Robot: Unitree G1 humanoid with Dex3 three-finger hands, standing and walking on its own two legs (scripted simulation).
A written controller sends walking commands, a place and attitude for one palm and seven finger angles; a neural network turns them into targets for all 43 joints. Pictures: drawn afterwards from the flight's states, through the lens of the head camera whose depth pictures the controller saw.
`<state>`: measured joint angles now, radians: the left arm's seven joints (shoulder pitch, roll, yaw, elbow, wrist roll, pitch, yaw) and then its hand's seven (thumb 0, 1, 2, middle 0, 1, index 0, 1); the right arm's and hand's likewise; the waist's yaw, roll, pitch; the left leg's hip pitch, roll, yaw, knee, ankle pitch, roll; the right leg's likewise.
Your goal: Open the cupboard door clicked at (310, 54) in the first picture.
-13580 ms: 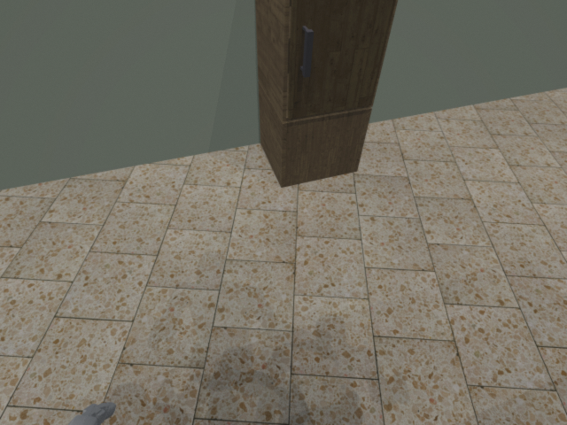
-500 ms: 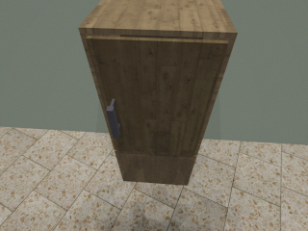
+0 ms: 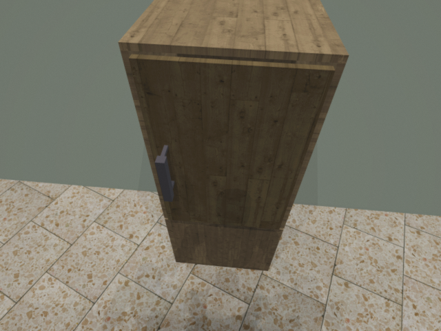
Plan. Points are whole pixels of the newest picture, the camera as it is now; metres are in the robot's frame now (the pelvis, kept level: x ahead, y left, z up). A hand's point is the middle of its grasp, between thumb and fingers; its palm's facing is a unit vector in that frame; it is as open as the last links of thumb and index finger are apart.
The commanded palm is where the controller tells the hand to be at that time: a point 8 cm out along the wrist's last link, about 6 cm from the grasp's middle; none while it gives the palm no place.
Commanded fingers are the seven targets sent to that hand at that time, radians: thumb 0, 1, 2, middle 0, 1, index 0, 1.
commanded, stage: look again from close up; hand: left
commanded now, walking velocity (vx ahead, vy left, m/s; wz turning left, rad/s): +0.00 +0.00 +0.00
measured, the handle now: (167, 174) +0.51 +0.18 -0.07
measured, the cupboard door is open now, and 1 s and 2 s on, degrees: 0 0 0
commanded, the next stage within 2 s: raise the hand with hooked fingers in 0.06 s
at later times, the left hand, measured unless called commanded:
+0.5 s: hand (106, 302) +0.19 +0.23 -0.07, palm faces +0.06 -1.00 -0.07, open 8.2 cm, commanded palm +0.13 +0.29 -0.07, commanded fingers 0.00 0.48 0.72 -0.23 -0.57 -0.23 -0.57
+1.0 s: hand (87, 292) +0.20 +0.27 -0.07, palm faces +0.02 -1.00 -0.05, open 11.1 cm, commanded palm +0.18 +0.32 -0.06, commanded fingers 0.00 -0.10 0.47 -0.27 -0.94 -0.27 -0.94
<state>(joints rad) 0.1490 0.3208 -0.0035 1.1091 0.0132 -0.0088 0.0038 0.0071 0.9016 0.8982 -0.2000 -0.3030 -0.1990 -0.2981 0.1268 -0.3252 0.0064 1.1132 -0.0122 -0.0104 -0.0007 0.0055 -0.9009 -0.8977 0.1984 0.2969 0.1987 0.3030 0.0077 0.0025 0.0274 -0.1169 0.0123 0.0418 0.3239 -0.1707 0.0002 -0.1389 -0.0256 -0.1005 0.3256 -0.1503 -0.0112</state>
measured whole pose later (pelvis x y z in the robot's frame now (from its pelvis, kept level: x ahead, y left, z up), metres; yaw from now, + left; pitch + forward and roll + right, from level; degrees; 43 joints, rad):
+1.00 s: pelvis -0.02 +0.02 -0.11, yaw -1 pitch +17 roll -3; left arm 0.32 0.31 0.38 0.09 -0.38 -0.37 -0.47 0.01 0.12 0.57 -0.25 -0.81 -0.25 -0.80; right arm 0.19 -0.22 0.00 0.55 0.03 -0.25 -0.05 0.01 -0.90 -0.90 0.20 0.30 0.20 0.30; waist 0.02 0.01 -0.13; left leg -0.99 0.03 0.00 1.25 -0.55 0.03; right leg -0.96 -0.05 -0.10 1.16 -0.49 0.00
